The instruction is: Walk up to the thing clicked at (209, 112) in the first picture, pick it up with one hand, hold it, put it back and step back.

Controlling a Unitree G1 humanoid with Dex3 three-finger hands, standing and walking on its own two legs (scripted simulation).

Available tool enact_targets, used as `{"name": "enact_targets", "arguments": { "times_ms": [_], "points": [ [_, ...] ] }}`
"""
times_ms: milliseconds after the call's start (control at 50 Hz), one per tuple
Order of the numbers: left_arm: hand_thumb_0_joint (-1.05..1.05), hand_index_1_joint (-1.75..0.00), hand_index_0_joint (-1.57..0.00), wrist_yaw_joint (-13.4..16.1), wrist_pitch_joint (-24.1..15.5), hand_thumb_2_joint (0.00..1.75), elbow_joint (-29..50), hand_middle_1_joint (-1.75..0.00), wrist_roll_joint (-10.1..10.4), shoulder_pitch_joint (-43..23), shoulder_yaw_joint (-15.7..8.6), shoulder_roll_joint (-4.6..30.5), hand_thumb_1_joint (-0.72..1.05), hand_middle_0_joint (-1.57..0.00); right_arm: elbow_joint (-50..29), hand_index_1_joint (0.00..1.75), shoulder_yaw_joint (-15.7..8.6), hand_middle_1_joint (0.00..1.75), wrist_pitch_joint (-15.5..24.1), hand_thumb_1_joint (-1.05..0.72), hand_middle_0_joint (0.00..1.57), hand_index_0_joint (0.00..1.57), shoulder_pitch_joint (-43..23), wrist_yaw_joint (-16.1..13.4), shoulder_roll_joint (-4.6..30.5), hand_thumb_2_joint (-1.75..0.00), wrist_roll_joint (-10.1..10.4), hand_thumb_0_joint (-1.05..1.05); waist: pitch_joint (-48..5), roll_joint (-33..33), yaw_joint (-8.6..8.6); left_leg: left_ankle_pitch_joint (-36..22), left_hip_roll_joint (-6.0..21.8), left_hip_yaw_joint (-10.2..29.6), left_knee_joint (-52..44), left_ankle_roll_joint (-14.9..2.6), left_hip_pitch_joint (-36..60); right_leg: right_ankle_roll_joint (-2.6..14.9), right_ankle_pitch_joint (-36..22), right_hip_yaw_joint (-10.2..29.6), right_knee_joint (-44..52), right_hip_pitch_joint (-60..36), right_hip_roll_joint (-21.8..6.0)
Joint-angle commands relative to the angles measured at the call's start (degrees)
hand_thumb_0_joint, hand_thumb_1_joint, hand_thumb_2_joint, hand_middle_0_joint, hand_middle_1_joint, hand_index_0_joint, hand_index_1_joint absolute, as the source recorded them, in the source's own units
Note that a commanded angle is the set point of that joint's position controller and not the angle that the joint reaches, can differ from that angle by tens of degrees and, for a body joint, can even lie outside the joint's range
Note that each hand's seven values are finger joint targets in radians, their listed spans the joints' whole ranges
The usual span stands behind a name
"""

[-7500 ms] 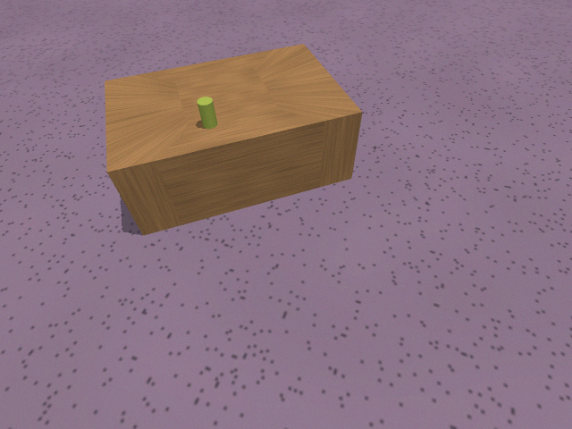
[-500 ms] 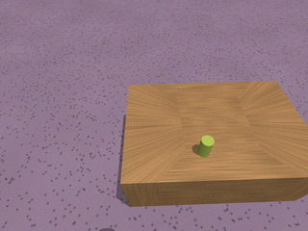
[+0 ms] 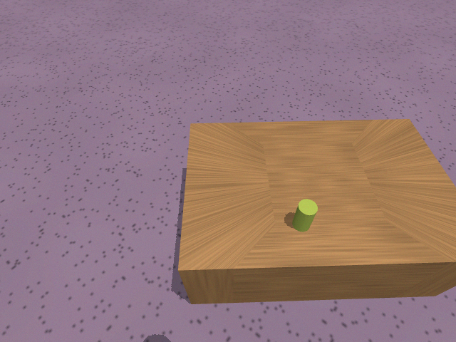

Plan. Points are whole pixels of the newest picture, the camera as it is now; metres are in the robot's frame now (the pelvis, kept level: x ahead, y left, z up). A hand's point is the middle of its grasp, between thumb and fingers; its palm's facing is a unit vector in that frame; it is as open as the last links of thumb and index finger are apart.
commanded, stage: go down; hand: right
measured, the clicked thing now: (304, 215) +0.54 -0.22 -0.34
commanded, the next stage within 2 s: none
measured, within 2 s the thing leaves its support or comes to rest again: neither
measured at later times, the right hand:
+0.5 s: hand out of the picture +0.15 -0.26 -0.15, palm faces +0.03 +0.95 -0.32, open 14.9 cm
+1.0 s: hand (385, 335) +0.16 -0.28 -0.14, palm faces +0.06 +0.95 -0.31, open 17.4 cm
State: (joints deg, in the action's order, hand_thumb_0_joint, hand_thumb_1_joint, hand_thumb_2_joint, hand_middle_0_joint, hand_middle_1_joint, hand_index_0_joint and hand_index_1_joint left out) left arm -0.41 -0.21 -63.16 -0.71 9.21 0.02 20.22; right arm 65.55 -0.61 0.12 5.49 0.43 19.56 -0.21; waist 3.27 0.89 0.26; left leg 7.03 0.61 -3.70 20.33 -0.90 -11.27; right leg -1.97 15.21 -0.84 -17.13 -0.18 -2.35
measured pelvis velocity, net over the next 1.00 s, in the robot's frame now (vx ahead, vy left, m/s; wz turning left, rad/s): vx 0.01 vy -0.04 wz -0.03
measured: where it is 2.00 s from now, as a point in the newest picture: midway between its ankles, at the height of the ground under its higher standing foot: outside the picture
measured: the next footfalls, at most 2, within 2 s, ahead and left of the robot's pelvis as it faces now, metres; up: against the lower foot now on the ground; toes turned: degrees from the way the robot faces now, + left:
none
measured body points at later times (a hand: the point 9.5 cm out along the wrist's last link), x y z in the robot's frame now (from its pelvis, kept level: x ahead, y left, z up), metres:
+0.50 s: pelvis -0.01 -0.02 -0.01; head +0.04 -0.02 +0.43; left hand +0.13 +0.23 -0.12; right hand +0.15 -0.31 -0.13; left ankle +0.05 +0.11 -0.75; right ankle -0.06 -0.14 -0.75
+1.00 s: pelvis +0.01 -0.04 -0.04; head +0.05 -0.05 +0.41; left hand +0.16 +0.20 -0.13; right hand +0.16 -0.32 -0.12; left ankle +0.05 +0.11 -0.75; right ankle -0.06 -0.14 -0.75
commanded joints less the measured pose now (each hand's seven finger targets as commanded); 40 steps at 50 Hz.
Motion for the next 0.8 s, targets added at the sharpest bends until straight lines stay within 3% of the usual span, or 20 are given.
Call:
{"name": "enact_targets", "arguments": {
  "times_ms": [0,20,40,60,80,100,120,140,160,180,200,240,260,320,380,460,620,660,760,780],
  "points": [
    [0.0,-0.3,-0.2,0.9,-1.0,0.9,3.1,-0.3,-0.3,-0.7,-2.5,12.1,0.9,-0.2,-3.2,0.3,-2.2,0.3,1.4,-0.9,0.2,0.2,-2.2,-0.6,12.5,-0.9,-0.2,0.0,-2.3,-0.7,0.45,-1.7,7.2,8.1,-4.0,-0.32,5.6,3.03,-3.4,3.7,4.2,7.9,-5.7],
    [0.0,-0.22,-0.14,0.9,-1.0,0.82,3.1,-0.22,-0.4,-0.1,-2.5,11.8,0.82,-0.15,-3.2,0.22,-2.3,0.22,1.3,-0.82,0.12,0.12,-2.4,-0.6,12.9,-0.82,-0.2,0.0,-2.5,-1.1,0.13,-0.4,7.2,8.2,-4.0,-0.48,5.8,3.02,-2.7,3.8,4.4,8.0,-5.7],
    [0.0,-0.3,-0.21,2.0,-4.4,0.9,20.1,-0.3,2.9,-3.9,-1.3,3.6,0.9,-0.21,-23.3,0.14,-3.3,0.14,6.9,-0.74,0.06,0.05,-22.5,-1.2,3.0,-0.74,3.0,0.0,1.1,-1.4,-6.1,0.6,0.5,2.2,-1.3,1.66,-1.9,3.64,-1.3,-1.9,-1.5,16.6,2.5],
    [0.0,-0.31,-0.2,2.5,-4.6,0.94,17.2,-0.3,3.4,-1.2,-1.4,4.6,0.98,-0.21,-21.0,0.06,-4.1,0.06,6.8,-0.66,0.05,0.05,-25.0,-1.4,6.5,-0.66,1.7,0.0,-2.3,-4.3,-3.56,0.7,0.5,1.8,-0.8,2.18,1.7,3.78,-2.2,-1.6,-2.0,15.3,2.6],
    [0.0,-0.31,-0.2,2.7,-4.2,0.95,15.9,-0.3,3.4,0.8,-2.2,5.9,1.02,-0.2,-11.8,0.05,-7.6,0.05,4.8,-0.58,0.05,0.05,-16.0,-1.6,10.8,-0.58,0.7,0.0,-2.9,-5.2,-2.02,1.0,0.6,1.7,0.1,2.09,2.2,3.8,-2.9,-1.7,-3.2,17.3,2.9],
    [0.0,-0.31,-0.2,2.5,-3.4,0.95,16.1,-0.3,3.2,1.5,-2.9,5.6,1.01,-0.2,-8.3,0.04,-9.1,0.04,3.6,-0.5,0.06,0.05,-9.9,-1.1,12.0,-0.5,0.2,0.0,-2.7,-3.6,-0.82,-0.2,1.4,2.0,2.1,1.98,0.9,3.56,-4.2,-2.0,-5.7,18.7,3.5],
    [0.0,-0.31,-0.2,3.0,-3.2,0.93,18.1,-0.3,2.9,3.1,-3.9,6.4,0.95,-0.21,-9.9,0.04,-11.6,0.04,3.2,-0.42,0.07,0.06,-9.9,-1.1,15.8,-0.42,-0.3,0.0,-10.1,-4.6,-0.64,-3.7,1.7,2.4,3.5,2.02,4.2,3.72,-7.2,-2.1,-7.4,18.4,3.7],
    [0.0,-0.3,-0.2,3.6,-3.5,0.92,19.3,-0.3,3.0,5.7,-4.4,6.4,0.97,-0.2,-13.8,0.03,-12.8,0.03,3.4,-0.36,0.08,0.06,-14.0,-1.1,18.4,-0.34,-1.1,0.0,-16.8,-3.0,-1.31,-7.7,2.0,2.7,4.7,1.83,7.5,3.42,-9.7,-2.0,-8.2,17.5,3.7],
    [0.0,-0.3,-0.2,3.7,-3.6,0.91,20.4,-0.3,2.8,6.3,-4.2,5.3,0.99,-0.2,-13.2,0.03,-12.9,0.03,2.5,-0.3,0.08,0.06,-12.0,-0.7,17.0,-0.26,-1.5,0.0,-19.0,-2.0,-0.73,-10.3,2.1,2.6,5.8,1.61,8.6,3.1,-11.6,-1.9,-8.7,17.7,3.9],
    [0.0,-0.29,-0.2,3.7,-3.3,0.9,20.1,-0.3,2.2,7.6,-4.5,4.6,0.96,-0.2,-9.2,0.03,-11.7,0.03,0.8,-0.29,0.08,0.07,-7.3,0.0,13.4,-0.18,-2.5,0.0,-17.4,-1.7,-1.08,-9.8,1.9,2.3,5.9,1.2,7.4,2.96,-11.4,-1.8,-8.7,18.5,3.9],
    [0.0,-0.3,-0.21,3.7,-3.5,0.89,21.6,-0.31,2.0,7.5,-4.7,4.5,0.95,-0.2,-9.5,0.02,-12.7,0.02,-0.5,-0.24,0.09,0.07,-3.1,0.3,13.3,-0.14,-3.2,0.0,-17.9,-2.0,0.47,-11.1,1.8,1.8,6.0,0.87,8.2,2.49,-13.5,-1.8,-9.0,19.2,4.0],
    [0.0,-0.3,-0.21,4.0,-4.1,0.89,24.9,-0.31,2.2,4.3,-4.2,4.4,0.93,-0.2,-13.7,0.02,-12.9,0.02,-3.2,-0.16,0.1,0.08,-4.9,0.3,14.0,-0.11,-4.3,0.0,-19.5,2.8,1.75,-10.5,1.7,1.4,6.2,0.13,8.8,1.65,-14.4,-1.7,-8.7,18.6,3.8],
    [0.0,-0.3,-0.21,4.2,-4.2,0.88,25.8,-0.3,2.4,3.4,-4.0,4.2,0.93,-0.2,-15.6,0.02,-11.8,0.02,-5.0,-0.13,0.11,0.08,-5.4,0.4,12.7,-0.09,-4.2,0.0,-17.2,3.3,1.92,-8.5,1.3,0.9,5.5,0.02,7.6,1.5,-13.8,-1.6,-8.3,19.4,3.5],
    [0.0,-0.3,-0.21,4.1,-5.1,0.88,28.9,-0.3,3.1,0.2,-3.3,3.4,0.92,-0.21,-19.7,0.02,-8.5,0.03,-10.6,0.07,0.1,0.08,-6.8,0.5,7.9,-0.06,-3.2,0.0,-10.2,2.2,0.9,0.0,0.4,-0.1,4.1,-0.08,2.8,1.87,-6.0,-0.7,-7.0,22.2,2.6],
    [0.0,-0.3,-0.21,4.3,-6.1,0.87,30.3,-0.3,3.5,0.0,-3.0,3.3,0.92,-0.2,-24.9,0.04,-8.4,0.04,-14.3,0.22,0.08,0.06,-3.6,0.4,7.8,-0.05,-2.2,0.0,-8.5,-0.6,0.81,3.9,0.0,-0.4,3.8,0.03,0.9,2.41,-2.2,-0.1,-6.9,24.0,2.3],
    [0.0,-0.3,-0.21,4.3,-7.5,0.86,30.2,-0.3,3.2,1.3,-3.0,2.9,0.93,-0.2,-32.5,0.05,-8.7,0.05,-16.1,0.37,0.06,0.05,-4.2,0.2,8.6,-0.04,-2.7,0.0,-9.6,-1.0,-0.38,3.4,-0.4,-0.8,5.9,0.16,-1.3,2.58,-2.8,0.5,-8.8,23.0,2.1],
    [0.0,-0.3,-0.2,4.8,-10.6,0.89,29.1,-0.3,1.8,3.7,-3.0,2.0,0.91,-0.2,-43.3,0.05,-9.1,0.05,-15.5,0.49,0.06,0.05,-0.9,-2.2,7.7,-0.02,-2.5,0.0,-17.7,4.2,-1.61,-5.0,0.1,-0.6,13.6,-0.11,-3.1,0.87,-15.6,1.6,-16.1,21.7,1.7],
    [0.0,-0.3,-0.19,4.7,-10.9,0.9,29.4,-0.29,1.7,4.7,-3.1,2.2,0.89,-0.19,-45.7,0.04,-8.3,0.04,-15.8,0.5,0.06,0.05,1.6,-2.0,6.9,-0.01,-2.4,0.0,-20.9,4.9,-1.81,-9.5,0.2,-0.7,15.8,-0.66,-2.6,0.19,-22.2,2.1,-18.1,21.1,1.6],
    [0.0,-0.3,-0.18,4.9,-11.4,0.9,30.1,-0.29,1.7,5.0,-3.2,2.4,0.89,-0.19,-48.7,0.04,-7.1,0.04,-18.2,0.56,0.06,0.05,5.0,-1.7,5.7,0.0,-1.6,0.0,-18.5,4.1,-1.84,-9.7,-0.2,-1.3,17.6,-0.53,-5.7,-1.22,-29.1,4.5,-19.8,22.9,-0.3],
    [0.0,-0.3,-0.18,4.7,-11.5,0.9,30.7,-0.29,1.8,4.6,-3.1,2.3,0.88,-0.19,-50.3,0.04,-7.2,0.04,-18.7,0.55,0.07,0.06,6.0,-1.5,6.2,0.0,-1.5,0.0,-17.7,5.3,-0.94,-8.9,-0.1,-1.3,17.9,-0.61,-5.6,-1.52,-28.9,4.7,-19.7,23.8,-0.3]
  ]
}}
